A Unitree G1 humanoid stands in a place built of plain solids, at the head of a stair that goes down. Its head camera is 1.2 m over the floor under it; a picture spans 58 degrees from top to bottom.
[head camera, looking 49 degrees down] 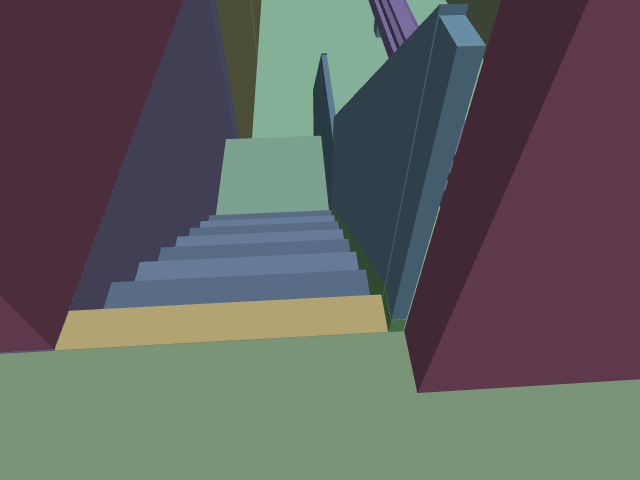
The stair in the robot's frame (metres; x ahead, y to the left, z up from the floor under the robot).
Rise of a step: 0.20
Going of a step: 0.25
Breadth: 1.02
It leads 4 degrees to the left of straight ahead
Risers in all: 8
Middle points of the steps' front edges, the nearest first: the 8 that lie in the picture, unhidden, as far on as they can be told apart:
0.78 0.30 0.00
1.03 0.32 -0.19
1.28 0.33 -0.39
1.53 0.35 -0.59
1.78 0.36 -0.78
2.03 0.38 -0.98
2.29 0.40 -1.17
2.54 0.41 -1.37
